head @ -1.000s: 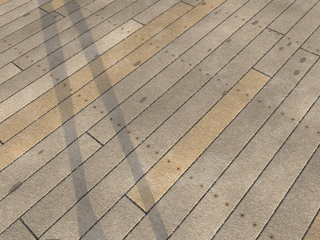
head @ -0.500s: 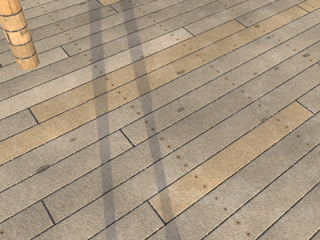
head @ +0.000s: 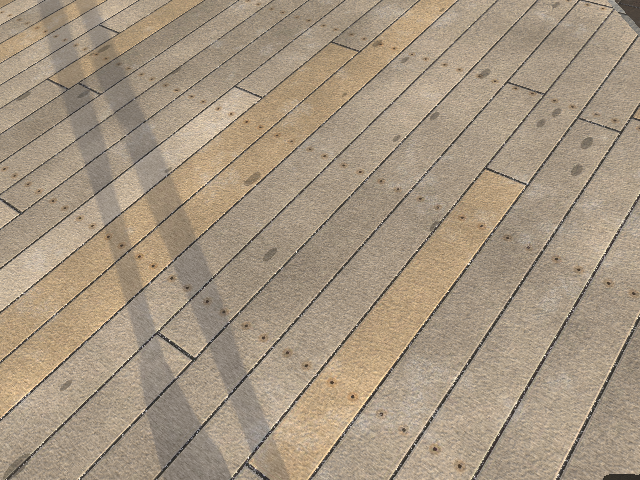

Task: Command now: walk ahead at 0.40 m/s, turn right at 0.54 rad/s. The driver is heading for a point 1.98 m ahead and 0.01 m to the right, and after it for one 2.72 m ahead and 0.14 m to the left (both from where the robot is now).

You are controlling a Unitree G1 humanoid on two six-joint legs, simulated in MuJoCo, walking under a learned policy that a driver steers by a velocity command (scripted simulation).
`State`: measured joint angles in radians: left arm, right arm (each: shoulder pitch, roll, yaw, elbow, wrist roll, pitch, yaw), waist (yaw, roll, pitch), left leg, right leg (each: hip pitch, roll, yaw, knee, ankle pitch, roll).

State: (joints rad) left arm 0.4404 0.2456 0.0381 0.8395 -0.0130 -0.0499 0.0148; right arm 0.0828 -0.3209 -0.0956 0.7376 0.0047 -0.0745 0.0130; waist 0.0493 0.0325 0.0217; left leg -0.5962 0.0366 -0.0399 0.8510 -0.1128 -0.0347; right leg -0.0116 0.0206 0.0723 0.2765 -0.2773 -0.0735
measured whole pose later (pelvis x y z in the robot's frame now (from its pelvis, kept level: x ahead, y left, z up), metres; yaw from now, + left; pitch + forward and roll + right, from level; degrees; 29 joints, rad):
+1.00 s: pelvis +0.53 -0.12 +0.00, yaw -11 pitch +1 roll -1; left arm 0.34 0.27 0.05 0.79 0.02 -0.10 -0.01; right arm 0.17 -0.31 -0.05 0.81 0.02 -0.05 0.01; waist 0.05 0.05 0.02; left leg -0.67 0.09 -0.08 0.97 -0.11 -0.01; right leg -0.09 0.04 -0.11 0.26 -0.18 -0.06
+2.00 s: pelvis +1.11 -0.12 +0.00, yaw +21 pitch +1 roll -1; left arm 0.34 0.26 0.06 0.80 0.00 -0.10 -0.02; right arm 0.19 -0.30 -0.06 0.68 0.01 -0.03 0.00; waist 0.06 0.05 0.02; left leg -0.60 0.07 -0.07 0.95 -0.26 0.00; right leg -0.15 0.03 -0.06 0.31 -0.19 -0.03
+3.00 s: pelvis +1.61 +0.02 -0.01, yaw -4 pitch +1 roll +0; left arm 0.31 0.28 0.07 0.71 -0.01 -0.05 -0.02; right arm 0.11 -0.31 -0.06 0.72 -0.01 -0.09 0.00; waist 0.04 0.03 0.05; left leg -0.62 0.11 -0.08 0.99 -0.24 -0.05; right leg -0.22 0.11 0.06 0.37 -0.16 -0.10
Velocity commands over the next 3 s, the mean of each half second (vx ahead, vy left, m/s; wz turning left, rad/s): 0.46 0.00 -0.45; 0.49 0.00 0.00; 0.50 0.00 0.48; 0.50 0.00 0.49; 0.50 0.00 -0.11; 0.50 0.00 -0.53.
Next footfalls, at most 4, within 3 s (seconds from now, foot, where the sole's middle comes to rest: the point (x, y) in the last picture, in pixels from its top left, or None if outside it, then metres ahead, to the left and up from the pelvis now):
0.24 left None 0.33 0.13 -0.79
0.72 right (482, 466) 0.52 -0.20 -0.79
1.28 left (396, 324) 0.86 -0.04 -0.79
1.74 right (456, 227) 1.17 -0.21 -0.79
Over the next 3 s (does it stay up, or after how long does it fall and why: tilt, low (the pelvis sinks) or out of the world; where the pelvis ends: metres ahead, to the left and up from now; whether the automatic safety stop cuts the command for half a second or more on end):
stays up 1.61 0.02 -0.01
